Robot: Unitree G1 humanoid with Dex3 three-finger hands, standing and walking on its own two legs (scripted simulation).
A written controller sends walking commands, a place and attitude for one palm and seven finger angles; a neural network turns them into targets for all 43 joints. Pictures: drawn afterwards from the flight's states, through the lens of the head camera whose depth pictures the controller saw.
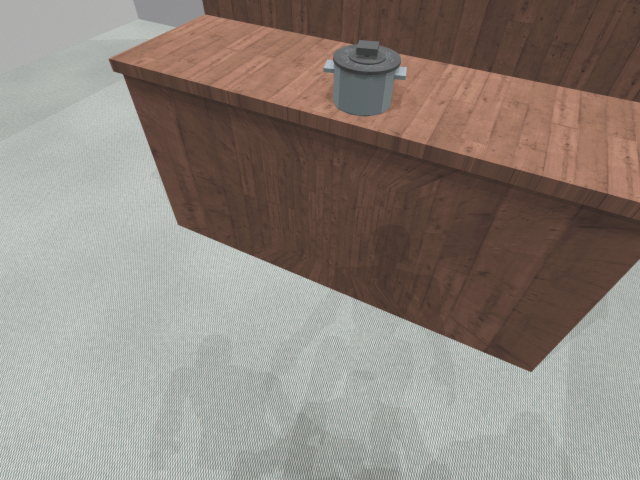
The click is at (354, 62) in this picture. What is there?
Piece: lid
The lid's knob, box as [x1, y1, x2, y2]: [356, 40, 378, 55]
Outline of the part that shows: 359,40 356,48 356,54 376,55 378,42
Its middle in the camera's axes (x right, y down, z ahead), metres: +0.11 -0.46 +0.93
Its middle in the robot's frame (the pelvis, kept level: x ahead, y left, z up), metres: +1.02 -0.06 +0.11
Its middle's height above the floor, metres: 0.89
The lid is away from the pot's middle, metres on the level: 0.00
